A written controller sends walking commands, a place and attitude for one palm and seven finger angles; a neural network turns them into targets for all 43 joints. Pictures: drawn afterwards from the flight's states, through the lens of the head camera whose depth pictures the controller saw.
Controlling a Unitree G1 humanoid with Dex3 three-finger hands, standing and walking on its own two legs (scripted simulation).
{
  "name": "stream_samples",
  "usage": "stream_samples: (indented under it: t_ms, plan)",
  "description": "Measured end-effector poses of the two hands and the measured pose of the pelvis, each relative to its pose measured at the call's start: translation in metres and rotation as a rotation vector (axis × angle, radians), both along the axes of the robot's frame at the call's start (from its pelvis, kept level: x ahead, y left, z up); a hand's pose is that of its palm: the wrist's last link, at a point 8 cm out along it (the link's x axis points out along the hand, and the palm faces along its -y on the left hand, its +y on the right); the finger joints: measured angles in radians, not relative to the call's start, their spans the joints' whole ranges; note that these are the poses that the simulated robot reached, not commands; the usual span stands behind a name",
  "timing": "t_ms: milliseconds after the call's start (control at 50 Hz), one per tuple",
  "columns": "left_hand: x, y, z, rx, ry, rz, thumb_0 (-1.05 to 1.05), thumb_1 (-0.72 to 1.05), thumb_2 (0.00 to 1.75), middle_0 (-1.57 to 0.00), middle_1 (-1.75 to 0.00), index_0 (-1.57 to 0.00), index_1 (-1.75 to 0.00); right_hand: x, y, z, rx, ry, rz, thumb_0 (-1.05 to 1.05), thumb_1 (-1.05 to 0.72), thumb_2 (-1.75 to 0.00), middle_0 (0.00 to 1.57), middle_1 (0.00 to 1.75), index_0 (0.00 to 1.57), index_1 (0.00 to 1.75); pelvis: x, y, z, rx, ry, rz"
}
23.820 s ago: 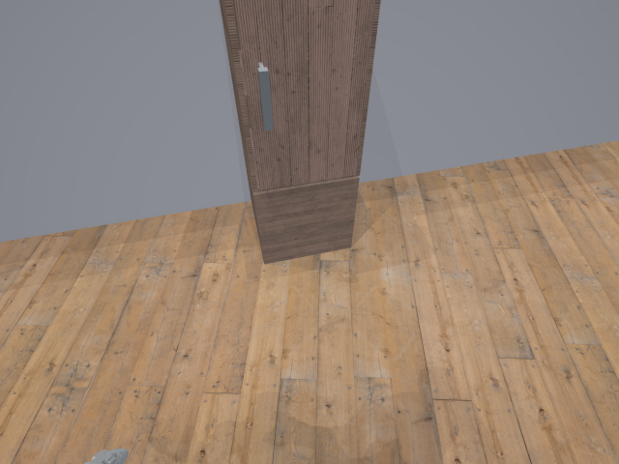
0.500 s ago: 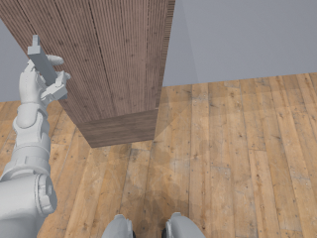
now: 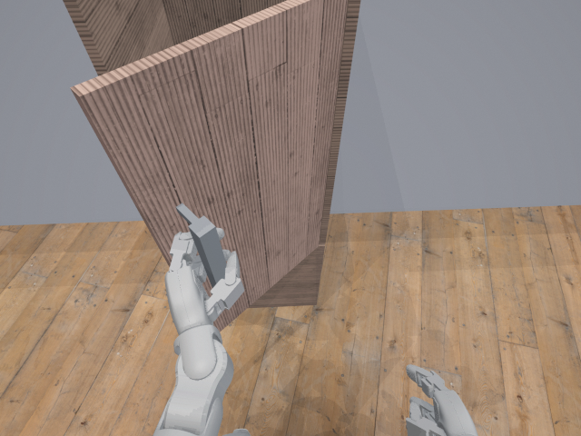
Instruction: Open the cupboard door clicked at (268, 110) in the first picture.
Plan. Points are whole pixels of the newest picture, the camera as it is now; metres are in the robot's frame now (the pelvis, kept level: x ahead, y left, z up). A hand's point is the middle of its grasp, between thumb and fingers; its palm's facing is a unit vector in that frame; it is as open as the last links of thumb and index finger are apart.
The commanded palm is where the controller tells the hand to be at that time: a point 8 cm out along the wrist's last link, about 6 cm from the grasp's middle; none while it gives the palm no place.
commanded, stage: pull the door open along its arc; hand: left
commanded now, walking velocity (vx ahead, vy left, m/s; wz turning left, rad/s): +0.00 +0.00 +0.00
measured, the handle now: (205, 252) +0.36 +0.14 +0.05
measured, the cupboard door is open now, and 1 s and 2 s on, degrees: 42 49 52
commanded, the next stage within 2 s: open thumb and fingers to let go in 0.14 s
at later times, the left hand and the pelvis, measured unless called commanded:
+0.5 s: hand (262, 293) +0.30 +0.05 +0.04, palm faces +0.47 -0.88 -0.05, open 7.4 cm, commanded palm +0.24 +0.10 +0.04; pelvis +0.00 -0.06 +0.00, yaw +5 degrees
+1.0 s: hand (259, 297) +0.29 +0.06 +0.04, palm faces +0.43 -0.90 -0.02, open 14.8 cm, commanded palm +0.25 +0.10 +0.04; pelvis -0.02 -0.04 +0.00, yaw +2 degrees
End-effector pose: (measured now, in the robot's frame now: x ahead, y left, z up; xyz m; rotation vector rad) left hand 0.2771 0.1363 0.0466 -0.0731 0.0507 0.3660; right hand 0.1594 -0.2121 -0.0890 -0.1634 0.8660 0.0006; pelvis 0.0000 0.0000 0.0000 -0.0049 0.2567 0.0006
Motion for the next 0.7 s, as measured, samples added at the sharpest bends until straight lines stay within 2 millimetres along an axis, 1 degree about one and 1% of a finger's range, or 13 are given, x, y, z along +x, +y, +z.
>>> stream_samples:
  t_ms: [80,140,200,300,360,420,480,540,620,700]
  plan:
    - [-0.016,-0.022,0.003,0.01,0.029,0.017,0.04,0.64,0.68,-0.28,-1.23,-0.33,-1.31,0.015,0.002,0.007,0.012,-0.043,0.023,0.01,-0.9,-0.89,0.2,0.3,0.2,0.3,0.003,-0.012,0.002,0.011,-0.022,0.007]
    - [-0.023,-0.031,0.005,0.05,0.044,0.022,0.03,0.64,0.69,-0.27,-1.19,-0.3,-1.29,0.022,-0.002,0.01,0.011,-0.061,0.032,0.01,-0.9,-0.89,0.2,0.3,0.2,0.3,0.006,-0.023,0.003,0.015,-0.033,0.02]
    - [-0.025,-0.037,0.005,0.081,0.049,0.047,0.02,0.64,0.71,-0.28,-1.19,-0.3,-1.29,0.025,-0.01,0.008,0.001,-0.066,0.044,0.01,-0.9,-0.89,0.2,0.3,0.2,0.3,0.007,-0.032,0.003,0.018,-0.036,0.039]
    - [-0.024,-0.042,0.004,0.109,0.044,0.107,0.02,0.62,0.77,-0.28,-1.22,-0.29,-1.3,0.023,-0.03,-0.004,-0.025,-0.045,0.065,0.01,-0.9,-0.89,0.2,0.3,0.2,0.3,0.004,-0.044,-0.001,0.026,-0.027,0.066]
    - [-0.021,-0.044,0.002,0.111,0.046,0.125,0.01,0.63,0.79,-0.3,-1.25,-0.31,-1.31,0.017,-0.043,-0.013,-0.038,-0.018,0.062,0.01,-0.9,-0.89,0.2,0.3,0.2,0.3,0.001,-0.05,-0.002,0.034,-0.017,0.072]
    - [-0.021,-0.045,0.002,0.108,0.047,0.136,0.01,0.59,0.78,-0.31,-1.26,-0.33,-1.31,0.008,-0.054,-0.019,-0.043,0.011,0.048,0.01,-0.9,-0.89,0.2,0.3,0.2,0.3,-0.002,-0.056,-0.002,0.043,-0.012,0.073]
    - [-0.023,-0.047,0.002,0.106,0.05,0.13,0.01,0.5,0.74,-0.31,-1.26,-0.34,-1.3,-0.002,-0.062,-0.022,-0.043,0.031,0.031,0.01,-0.9,-0.9,0.2,0.3,0.2,0.3,-0.003,-0.059,-0.001,0.05,-0.013,0.07]
    - [-0.025,-0.05,0.002,0.104,0.049,0.112,0.01,0.36,0.68,-0.3,-1.24,-0.34,-1.29,-0.011,-0.069,-0.023,-0.041,0.043,0.012,0.01,-0.9,-0.9,0.2,0.3,0.2,0.3,-0.005,-0.062,0.0,0.057,-0.016,0.06]
    - [-0.029,-0.053,0.001,0.102,0.041,0.091,0.01,0.14,0.58,-0.29,-1.22,-0.33,-1.26,-0.02,-0.074,-0.023,-0.037,0.04,-0.017,0.01,-0.9,-0.9,0.2,0.3,0.2,0.3,-0.007,-0.062,0.0,0.058,-0.021,0.043]
    - [-0.03,-0.052,0.0,0.097,0.025,0.097,0.0,-0.11,0.47,-0.29,-1.21,-0.32,-1.23,-0.023,-0.075,-0.025,-0.039,0.028,-0.031,0.01,-0.9,-0.9,0.2,0.3,0.2,0.3,-0.011,-0.06,-0.002,0.053,-0.021,0.038]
